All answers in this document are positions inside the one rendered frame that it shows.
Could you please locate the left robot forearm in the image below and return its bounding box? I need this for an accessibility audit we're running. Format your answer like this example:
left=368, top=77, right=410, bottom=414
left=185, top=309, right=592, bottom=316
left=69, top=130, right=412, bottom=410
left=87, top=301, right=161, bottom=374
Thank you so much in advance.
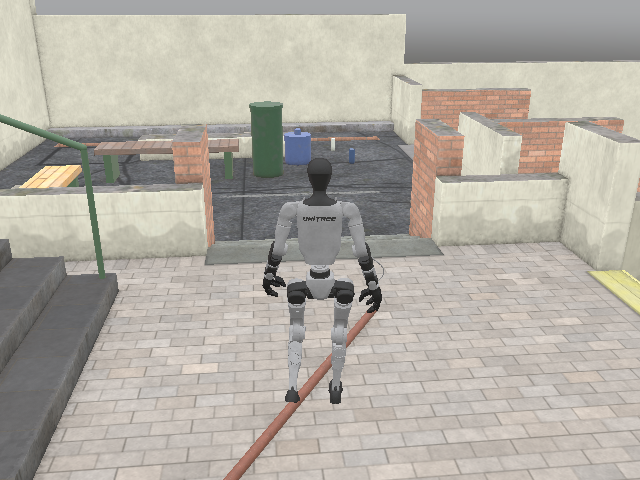
left=264, top=241, right=282, bottom=280

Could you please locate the robot left upper arm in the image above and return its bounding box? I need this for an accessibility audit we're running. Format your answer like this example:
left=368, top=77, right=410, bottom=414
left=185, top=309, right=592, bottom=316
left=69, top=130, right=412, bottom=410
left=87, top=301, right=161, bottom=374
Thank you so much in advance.
left=272, top=201, right=299, bottom=256

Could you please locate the left robot shin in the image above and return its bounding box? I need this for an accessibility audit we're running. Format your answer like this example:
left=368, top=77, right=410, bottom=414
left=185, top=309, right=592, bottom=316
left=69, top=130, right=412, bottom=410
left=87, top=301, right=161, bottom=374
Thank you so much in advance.
left=288, top=325, right=302, bottom=392

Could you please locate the right robot foot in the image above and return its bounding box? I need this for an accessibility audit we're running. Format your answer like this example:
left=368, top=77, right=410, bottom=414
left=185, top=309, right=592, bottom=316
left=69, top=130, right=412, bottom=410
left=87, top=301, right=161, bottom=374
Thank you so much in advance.
left=328, top=379, right=343, bottom=404

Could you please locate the right robot forearm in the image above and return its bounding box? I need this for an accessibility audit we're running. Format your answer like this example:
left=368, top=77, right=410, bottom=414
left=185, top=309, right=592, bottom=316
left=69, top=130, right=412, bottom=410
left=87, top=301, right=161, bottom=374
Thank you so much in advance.
left=358, top=242, right=379, bottom=290

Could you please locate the robot right upper arm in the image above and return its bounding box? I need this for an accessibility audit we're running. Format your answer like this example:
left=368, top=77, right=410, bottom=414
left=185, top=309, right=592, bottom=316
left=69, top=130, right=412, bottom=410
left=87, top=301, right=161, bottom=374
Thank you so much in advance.
left=340, top=201, right=368, bottom=258

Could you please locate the left robot hand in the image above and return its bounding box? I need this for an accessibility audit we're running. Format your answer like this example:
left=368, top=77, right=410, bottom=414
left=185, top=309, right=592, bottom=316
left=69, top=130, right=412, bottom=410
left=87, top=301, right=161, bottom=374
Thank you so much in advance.
left=262, top=276, right=286, bottom=297

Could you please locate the right robot hand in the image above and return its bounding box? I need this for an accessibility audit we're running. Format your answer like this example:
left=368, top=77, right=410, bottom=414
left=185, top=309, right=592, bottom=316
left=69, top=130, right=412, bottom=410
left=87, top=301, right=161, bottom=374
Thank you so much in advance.
left=359, top=287, right=382, bottom=313

